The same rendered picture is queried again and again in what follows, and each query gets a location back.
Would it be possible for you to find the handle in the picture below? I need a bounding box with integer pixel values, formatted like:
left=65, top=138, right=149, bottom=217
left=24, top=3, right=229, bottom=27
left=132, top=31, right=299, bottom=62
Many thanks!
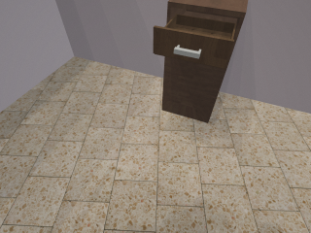
left=173, top=45, right=201, bottom=59

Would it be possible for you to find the drawer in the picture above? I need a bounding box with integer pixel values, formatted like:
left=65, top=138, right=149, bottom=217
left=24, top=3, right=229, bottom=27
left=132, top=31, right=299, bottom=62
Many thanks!
left=153, top=14, right=237, bottom=69

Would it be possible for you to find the cabinet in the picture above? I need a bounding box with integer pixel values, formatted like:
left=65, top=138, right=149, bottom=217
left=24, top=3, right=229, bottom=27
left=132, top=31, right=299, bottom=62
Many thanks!
left=161, top=0, right=248, bottom=123

